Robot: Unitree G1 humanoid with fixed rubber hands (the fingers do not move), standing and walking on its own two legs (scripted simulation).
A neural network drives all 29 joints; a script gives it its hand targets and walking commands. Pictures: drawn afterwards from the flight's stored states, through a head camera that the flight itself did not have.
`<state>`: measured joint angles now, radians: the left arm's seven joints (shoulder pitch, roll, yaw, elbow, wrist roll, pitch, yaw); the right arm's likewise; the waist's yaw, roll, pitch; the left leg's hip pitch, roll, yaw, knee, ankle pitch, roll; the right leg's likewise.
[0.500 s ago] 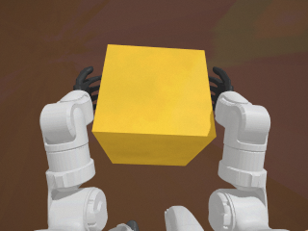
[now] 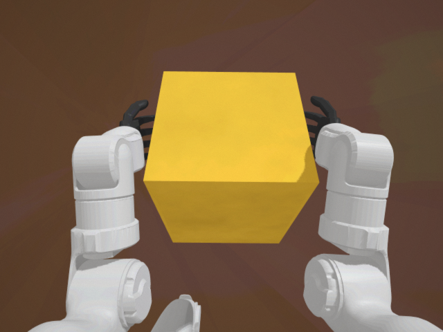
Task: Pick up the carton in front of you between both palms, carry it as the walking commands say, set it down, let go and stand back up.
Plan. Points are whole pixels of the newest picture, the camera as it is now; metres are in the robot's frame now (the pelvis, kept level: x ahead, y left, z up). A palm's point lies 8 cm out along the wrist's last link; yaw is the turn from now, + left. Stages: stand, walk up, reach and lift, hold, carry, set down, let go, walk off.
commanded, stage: carry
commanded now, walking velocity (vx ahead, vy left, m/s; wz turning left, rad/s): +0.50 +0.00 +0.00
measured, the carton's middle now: (227, 166) +0.39 +0.03 +0.09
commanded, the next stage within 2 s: none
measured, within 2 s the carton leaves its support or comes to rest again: neither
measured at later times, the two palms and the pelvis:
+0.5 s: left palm (198, 15) +0.71 +0.12 +0.21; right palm (339, 22) +0.70 -0.18 +0.21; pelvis +0.33 -0.01 +0.04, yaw -1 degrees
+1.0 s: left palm out of the picture +1.03 +0.12 +0.24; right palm out of the picture +1.00 -0.18 +0.24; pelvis +0.64 +0.01 +0.10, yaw -1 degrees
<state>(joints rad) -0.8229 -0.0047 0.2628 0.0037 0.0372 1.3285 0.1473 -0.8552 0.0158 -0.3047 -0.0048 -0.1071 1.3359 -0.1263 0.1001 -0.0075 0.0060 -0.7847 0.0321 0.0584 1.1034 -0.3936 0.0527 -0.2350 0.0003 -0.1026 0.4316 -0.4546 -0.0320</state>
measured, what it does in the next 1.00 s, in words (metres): climbs: left foot 0.05 m higher, then right foot 0.03 m higher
